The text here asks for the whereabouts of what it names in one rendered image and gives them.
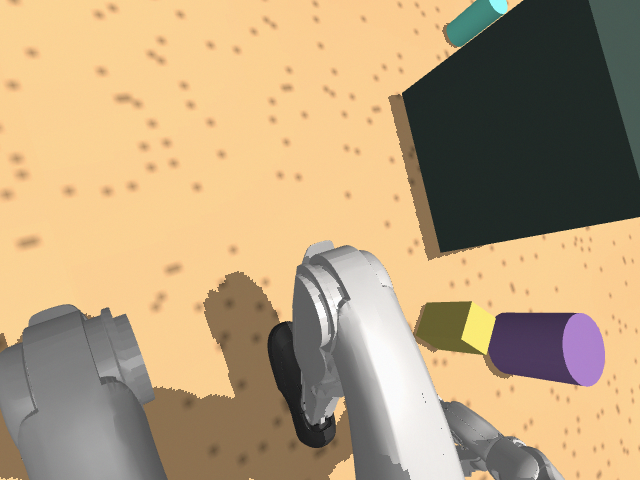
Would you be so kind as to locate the right robot foot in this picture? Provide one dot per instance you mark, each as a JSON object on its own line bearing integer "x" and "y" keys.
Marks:
{"x": 287, "y": 374}

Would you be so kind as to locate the right robot hand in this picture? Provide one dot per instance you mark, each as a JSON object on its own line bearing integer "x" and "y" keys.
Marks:
{"x": 471, "y": 431}

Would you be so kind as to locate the right robot arm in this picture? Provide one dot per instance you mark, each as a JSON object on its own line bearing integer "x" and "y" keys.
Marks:
{"x": 511, "y": 459}

